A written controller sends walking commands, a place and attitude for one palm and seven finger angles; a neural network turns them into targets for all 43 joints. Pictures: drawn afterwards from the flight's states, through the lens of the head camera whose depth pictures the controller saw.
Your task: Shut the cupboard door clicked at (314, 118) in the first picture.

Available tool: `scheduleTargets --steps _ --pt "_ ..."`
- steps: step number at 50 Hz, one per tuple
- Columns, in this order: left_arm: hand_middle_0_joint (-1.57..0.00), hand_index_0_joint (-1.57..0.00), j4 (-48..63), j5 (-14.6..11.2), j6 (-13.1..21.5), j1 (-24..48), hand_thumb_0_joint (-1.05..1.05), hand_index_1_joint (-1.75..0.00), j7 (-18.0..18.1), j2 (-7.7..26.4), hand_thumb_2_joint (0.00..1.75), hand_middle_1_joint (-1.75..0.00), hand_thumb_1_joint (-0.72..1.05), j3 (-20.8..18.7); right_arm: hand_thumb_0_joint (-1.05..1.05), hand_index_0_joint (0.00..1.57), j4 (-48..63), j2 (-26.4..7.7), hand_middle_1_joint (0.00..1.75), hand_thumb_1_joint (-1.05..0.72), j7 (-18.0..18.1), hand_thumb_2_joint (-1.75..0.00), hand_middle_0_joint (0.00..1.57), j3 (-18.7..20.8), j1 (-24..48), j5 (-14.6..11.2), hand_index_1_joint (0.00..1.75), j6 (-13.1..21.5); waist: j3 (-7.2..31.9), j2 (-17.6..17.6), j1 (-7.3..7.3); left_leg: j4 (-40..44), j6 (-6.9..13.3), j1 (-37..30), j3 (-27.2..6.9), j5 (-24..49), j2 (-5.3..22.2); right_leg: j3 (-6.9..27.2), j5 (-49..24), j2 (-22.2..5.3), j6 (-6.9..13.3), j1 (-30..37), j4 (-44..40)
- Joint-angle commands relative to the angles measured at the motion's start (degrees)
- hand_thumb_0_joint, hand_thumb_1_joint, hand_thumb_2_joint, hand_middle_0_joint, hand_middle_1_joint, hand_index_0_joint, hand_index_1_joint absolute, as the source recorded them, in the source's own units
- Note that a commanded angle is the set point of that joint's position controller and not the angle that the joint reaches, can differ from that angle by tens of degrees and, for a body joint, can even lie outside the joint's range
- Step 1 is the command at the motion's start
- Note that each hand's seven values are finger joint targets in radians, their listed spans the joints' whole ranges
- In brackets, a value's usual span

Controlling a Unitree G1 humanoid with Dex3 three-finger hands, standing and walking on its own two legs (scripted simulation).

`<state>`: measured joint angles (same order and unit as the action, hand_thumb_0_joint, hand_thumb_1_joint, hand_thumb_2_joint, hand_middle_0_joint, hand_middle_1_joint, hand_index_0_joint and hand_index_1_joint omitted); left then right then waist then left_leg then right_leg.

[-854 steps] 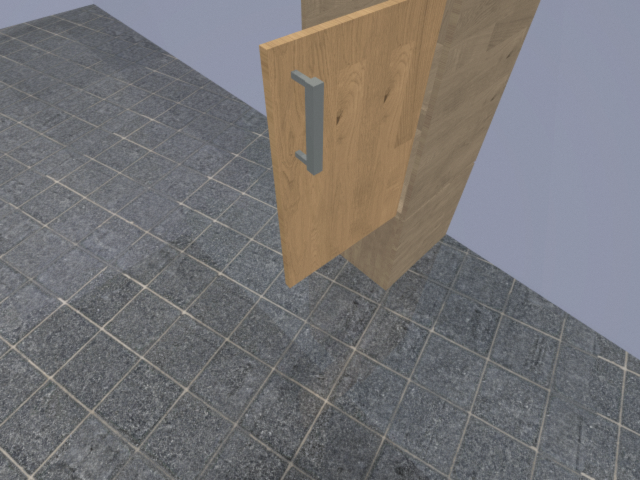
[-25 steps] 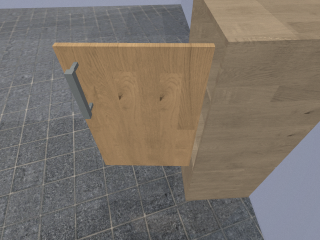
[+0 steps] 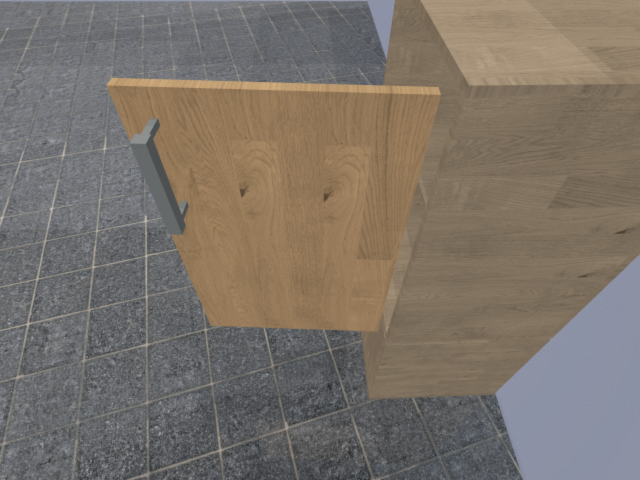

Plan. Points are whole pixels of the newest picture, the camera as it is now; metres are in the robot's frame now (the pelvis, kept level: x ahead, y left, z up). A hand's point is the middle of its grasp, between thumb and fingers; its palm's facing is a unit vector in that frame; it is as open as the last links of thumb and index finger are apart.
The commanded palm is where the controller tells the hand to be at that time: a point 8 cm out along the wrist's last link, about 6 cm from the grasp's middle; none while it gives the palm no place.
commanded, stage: look again from close up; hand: left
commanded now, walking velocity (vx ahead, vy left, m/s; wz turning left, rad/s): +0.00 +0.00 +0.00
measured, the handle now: (165, 180) +0.46 +0.24 +0.12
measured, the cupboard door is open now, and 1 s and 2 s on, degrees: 86 86 86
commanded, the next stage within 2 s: raise the hand and make a fist in 0.16 s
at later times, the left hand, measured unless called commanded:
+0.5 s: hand (189, 395) +0.21 +0.17 +0.02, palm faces +0.15 -0.99 -0.05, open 7.0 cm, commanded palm +0.10 +0.22 -0.04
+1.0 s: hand (194, 439) +0.16 +0.15 +0.01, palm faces -0.17 -0.98 -0.06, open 4.6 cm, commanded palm +0.11 +0.24 +0.02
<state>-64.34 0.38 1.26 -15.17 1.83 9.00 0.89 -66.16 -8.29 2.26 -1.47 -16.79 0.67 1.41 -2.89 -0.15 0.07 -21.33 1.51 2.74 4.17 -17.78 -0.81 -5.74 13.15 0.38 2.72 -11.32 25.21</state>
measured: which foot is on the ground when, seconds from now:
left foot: down 0.00-1.00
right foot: down 0.00-1.00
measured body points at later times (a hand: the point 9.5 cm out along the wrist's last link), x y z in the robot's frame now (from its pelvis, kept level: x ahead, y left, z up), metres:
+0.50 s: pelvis -0.03 +0.01 -0.02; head -0.03 -0.01 +0.43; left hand +0.19 +0.22 +0.02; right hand +0.09 -0.25 -0.12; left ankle -0.07 +0.10 -0.74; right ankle +0.01 -0.09 -0.74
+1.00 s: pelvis -0.06 +0.01 -0.06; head -0.02 +0.00 +0.39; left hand +0.17 +0.21 +0.02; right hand +0.13 -0.18 -0.14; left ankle -0.07 +0.10 -0.74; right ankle +0.01 -0.08 -0.74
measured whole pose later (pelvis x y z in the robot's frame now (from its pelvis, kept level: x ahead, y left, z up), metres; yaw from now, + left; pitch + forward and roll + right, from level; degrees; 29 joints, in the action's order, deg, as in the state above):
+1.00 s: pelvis -0.06 +0.01 -0.06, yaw +3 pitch +8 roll -1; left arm 7.4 -12.0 11.9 -17.5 -15.5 14.4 -0.9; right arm -28.0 -10.3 2.7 -5.1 -13.9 -2.7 10.7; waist 3.6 -1.8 -0.2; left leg -56.6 2.7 35.6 1.6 -28.9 -1.2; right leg -6.8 21.1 -1.2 2.7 -40.3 53.5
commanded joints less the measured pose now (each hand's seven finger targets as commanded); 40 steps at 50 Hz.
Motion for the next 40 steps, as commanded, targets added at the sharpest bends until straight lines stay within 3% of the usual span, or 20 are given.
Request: scheduleTargets --steps 1,12,13,14,15,16,17,18,20,21,23,24,25,27,29,32,35,36,38,40 --pt "-0.20 -0.20 1.9 -0.1 0.6 -3.2 0.00 -0.30 0.5 5.1 0.90 -0.30 0.90 -1.2 0.00 0.20 0.6 -4.4 0.30 -0.90 0.3 -0.90 0.20 1.1 -5.0 -0.1 0.30 0.7 -0.5 -0.6 0.21 4.4 0.5 6.0 -5.4 12.4 7.3 8.6 -15.3 -7.7 1.4 4.9 -3.2" --pt "-0.20 -0.20 1.7 -0.1 0.4 -3.7 0.00 -0.30 0.5 4.7 0.90 -0.30 0.90 -1.1 0.00 0.20 0.3 -4.3 0.30 -0.90 0.3 -0.90 0.20 1.0 -5.4 -0.1 0.30 0.8 -1.9 -0.4 0.35 4.7 0.6 6.5 -5.7 11.8 7.2 8.4 -12.9 -7.4 1.2 4.0 -3.2" --pt "-0.20 -0.20 -1.3 0.6 1.6 -9.5 0.00 -0.30 2.8 6.4 0.90 -0.30 0.90 -1.4 0.00 0.20 4.6 -6.3 0.30 -0.90 -0.2 -0.90 0.20 1.8 1.7 -0.8 0.30 1.2 -0.8 1.8 2.73 -8.8 -0.8 10.0 -2.3 19.3 7.9 9.5 -41.6 -10.3 -1.5 3.9 0.2" --pt "-0.20 -0.20 89.9 -7.9 17.7 41.3 0.00 -0.30 3.1 37.4 0.90 -0.30 0.90 -21.2 0.00 0.20 21.7 -20.4 0.30 -0.90 6.8 -0.90 0.20 4.3 -5.5 -0.7 0.30 12.7 24.9 -3.3 -7.49 -10.9 -0.4 -9.6 -1.5 35.4 6.3 8.7 -29.0 -4.1 -2.2 5.1 8.3" --pt "-0.22 -0.22 74.0 -7.6 12.3 5.0 0.00 -0.32 4.0 10.0 0.90 -0.32 0.90 -0.7 0.00 0.20 21.9 -11.0 0.30 -0.90 6.1 -0.90 0.20 -0.3 1.5 -3.5 0.30 16.7 25.9 -21.8 -3.41 -8.1 0.1 -6.3 -3.7 38.2 2.9 5.2 -14.1 -0.2 -1.1 1.0 12.3" --pt "-0.24 -0.24 74.7 -9.8 9.4 5.4 0.00 -0.34 6.4 9.1 0.90 -0.34 0.90 -3.1 0.00 0.20 19.8 -11.9 0.30 -0.90 4.8 -0.90 0.20 0.8 2.8 -2.1 0.30 18.3 24.9 -19.2 -0.88 -3.7 -2.1 -5.9 -4.3 42.1 4.5 3.0 -4.7 0.0 -0.6 -1.0 7.1" --pt "-0.25 -0.25 60.2 -9.5 2.7 -9.3 0.00 -0.36 5.4 -6.2 0.90 -0.36 0.90 5.1 0.00 0.20 19.2 -8.8 0.30 -0.90 2.8 -0.90 0.20 1.6 2.5 -3.0 0.30 19.0 13.8 -12.4 -1.99 -2.5 -2.4 1.4 -5.5 36.8 4.5 2.0 -3.0 -1.2 -1.3 -3.6 6.9" --pt "-0.27 -0.27 69.0 -10.4 4.2 -0.4 0.00 -0.38 5.7 -2.2 0.90 -0.38 0.90 3.9 0.00 0.20 22.2 -12.4 0.30 -0.90 2.1 -0.90 0.20 2.9 2.0 -3.4 0.30 19.7 7.0 -8.0 -2.62 -5.0 -2.5 7.1 -7.2 27.8 4.4 2.0 -6.0 -1.9 -1.2 -5.2 5.8" --pt "-0.31 -0.31 65.2 -8.9 9.4 0.2 0.00 -0.42 4.3 1.9 0.90 -0.42 0.90 -1.5 0.00 0.20 26.4 -13.2 0.30 -0.90 1.4 -0.90 0.20 4.3 3.2 -1.8 0.30 20.0 -0.3 7.5 -3.85 -8.5 -2.0 17.7 -7.9 15.8 2.0 1.1 -5.2 -2.0 -1.4 -10.1 5.0" --pt "-0.33 -0.33 60.4 -9.2 11.9 -8.1 0.00 -0.44 2.4 2.0 0.90 -0.44 0.90 -4.1 0.00 0.20 28.8 -12.6 0.30 -0.90 0.9 -0.90 0.20 5.0 3.8 -1.8 0.30 20.2 -1.5 12.8 -1.30 -9.7 -1.7 21.7 -7.2 11.8 1.0 1.5 -1.0 -2.4 -1.3 -10.9 4.8" --pt "-0.36 -0.36 52.6 -11.8 19.0 -22.0 0.00 -0.48 -3.3 -2.2 0.90 -0.48 0.90 -4.6 0.00 0.20 32.7 -11.6 0.30 -0.90 -0.4 -0.90 0.20 5.5 5.1 -1.1 0.30 20.0 -0.8 25.2 1.60 -14.5 -1.6 30.3 -6.1 3.9 -0.5 3.1 5.0 -2.8 -2.4 -12.9 7.8" --pt "-0.38 -0.38 52.8 -13.3 23.2 -26.2 0.00 -0.50 -7.1 -2.2 0.90 -0.50 0.90 -6.3 0.00 0.20 34.1 -11.6 0.30 -0.90 -1.3 -0.90 0.20 5.9 5.7 -1.0 0.30 19.4 1.6 26.1 2.84 -16.7 -2.1 33.2 -5.3 2.2 -1.0 4.3 4.3 -3.0 -2.4 -12.1 9.8" --pt "-0.40 -0.40 54.7 -14.9 27.2 -28.2 0.00 -0.52 -11.2 -1.8 0.90 -0.52 0.90 -7.0 0.00 0.20 36.1 -11.9 0.30 -0.90 -2.2 -0.90 0.20 6.1 6.7 -0.8 0.30 18.8 4.8 24.1 3.80 -18.9 -2.6 35.1 -4.3 1.1 -1.7 5.9 2.3 -3.7 -2.3 -10.6 11.9" --pt "-0.44 -0.44 54.7 -15.5 31.7 -28.5 0.00 -0.56 -17.7 4.5 0.90 -0.56 0.90 -12.7 0.00 0.20 40.1 -12.9 0.30 -0.90 -3.7 -0.90 0.20 6.8 8.7 -1.2 0.30 16.8 8.0 12.3 4.89 -22.4 -3.1 36.9 -3.0 0.9 -2.7 8.6 -0.8 -5.1 -0.7 -9.2 15.3" --pt "-0.47 -0.47 61.9 -14.0 30.1 -23.3 0.00 -0.60 -18.7 9.2 0.90 -0.60 0.90 -14.8 0.00 0.20 44.4 -13.0 0.30 -0.90 -3.6 -0.90 0.20 6.5 11.6 -1.6 0.30 14.8 9.9 -0.4 6.05 -23.6 -1.8 38.3 -1.2 0.0 -3.5 9.3 3.8 -4.7 0.2 -11.3 16.9" --pt "-0.53 -0.53 76.9 -14.4 28.0 -11.7 0.00 -0.66 -15.1 10.6 0.90 -0.66 0.90 -14.0 0.00 0.20 49.1 -12.3 0.30 -0.90 -2.6 -0.90 0.20 5.8 11.6 -1.7 0.30 13.5 14.0 -9.8 4.22 -24.2 -0.9 37.0 -1.7 -3.2 -2.4 8.6 12.5 -3.3 0.3 -16.4 18.2" --pt "-0.58 -0.58 90.8 -14.5 33.6 1.1 0.00 -0.72 -10.4 9.2 0.90 -0.72 0.90 -11.6 0.00 0.20 48.1 -11.1 0.30 -0.90 -1.8 -0.90 0.20 5.0 7.2 -1.0 0.30 14.8 19.4 -10.5 -0.44 -28.1 -0.2 34.4 -4.7 -4.2 -1.1 7.7 13.7 -1.9 -0.3 -22.1 20.3" --pt "-0.60 -0.60 95.4 -14.8 36.0 8.0 0.00 -0.74 -9.8 8.5 0.90 -0.74 0.90 -9.5 0.00 0.20 47.6 -11.4 0.30 -0.90 -1.3 -0.90 0.20 4.9 6.9 -0.8 0.30 15.2 20.9 -5.7 -3.06 -29.5 0.1 34.6 -5.8 -6.1 -0.6 7.8 15.7 -1.5 -0.9 -23.9 21.1" --pt "-0.64 -0.64 93.5 -14.8 38.3 4.6 0.00 -0.78 -11.3 3.8 0.90 -0.78 0.90 -2.2 0.00 0.20 46.0 -12.3 0.30 -0.90 -0.5 -0.90 0.20 4.6 6.1 -1.5 0.30 16.7 18.4 -4.3 -4.77 -30.2 0.3 33.9 -7.0 -7.1 0.3 7.8 16.1 -0.9 -0.7 -26.6 20.9" --pt "-0.68 -0.68 92.2 -15.0 37.7 5.6 0.00 -0.82 -13.7 3.9 0.90 -0.82 0.90 0.9 0.00 0.20 45.3 -13.6 0.30 -0.90 0.4 -0.90 0.20 4.2 5.3 -1.9 0.30 17.7 17.1 -3.2 -6.27 -30.7 0.7 34.7 -7.9 -8.5 0.5 7.5 16.2 -0.9 -1.0 -27.1 20.8"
